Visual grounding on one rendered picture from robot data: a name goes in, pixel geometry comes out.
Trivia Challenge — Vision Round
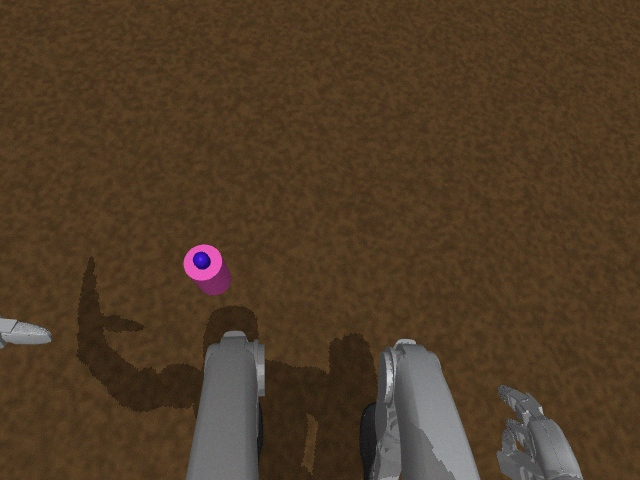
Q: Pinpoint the bottle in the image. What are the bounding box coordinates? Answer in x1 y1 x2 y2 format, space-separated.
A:
184 244 231 295

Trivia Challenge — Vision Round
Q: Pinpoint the left robot hand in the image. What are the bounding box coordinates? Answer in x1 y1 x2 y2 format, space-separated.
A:
0 315 52 349

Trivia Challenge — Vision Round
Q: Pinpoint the right robot foot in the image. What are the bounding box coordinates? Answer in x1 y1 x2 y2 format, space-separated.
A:
360 402 377 480

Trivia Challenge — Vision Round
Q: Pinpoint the right robot hand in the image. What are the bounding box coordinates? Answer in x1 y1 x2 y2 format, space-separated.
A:
496 385 583 480

